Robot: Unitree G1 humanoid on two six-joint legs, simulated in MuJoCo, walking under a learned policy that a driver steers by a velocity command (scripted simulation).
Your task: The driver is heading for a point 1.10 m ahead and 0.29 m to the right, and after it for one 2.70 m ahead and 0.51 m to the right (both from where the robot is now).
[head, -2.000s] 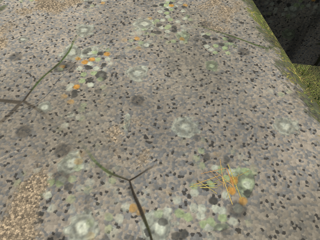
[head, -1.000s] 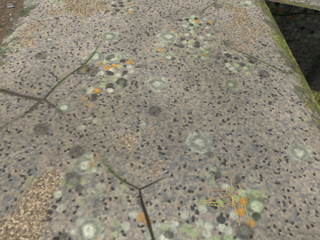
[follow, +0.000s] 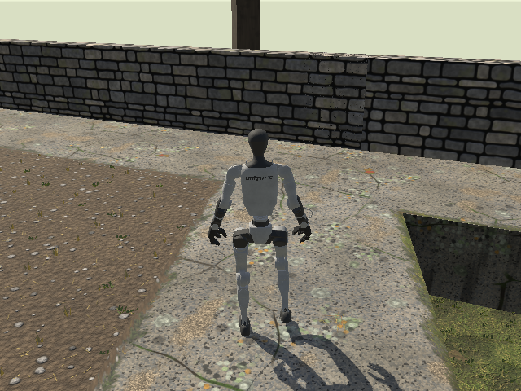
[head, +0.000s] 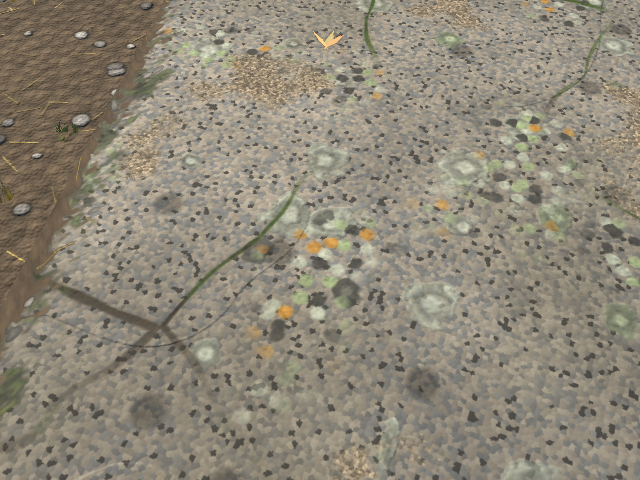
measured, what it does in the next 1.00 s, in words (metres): walks ahead, turning right: right foot, then left foot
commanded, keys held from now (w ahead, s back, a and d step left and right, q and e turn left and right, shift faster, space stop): e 0.78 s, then no key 0.22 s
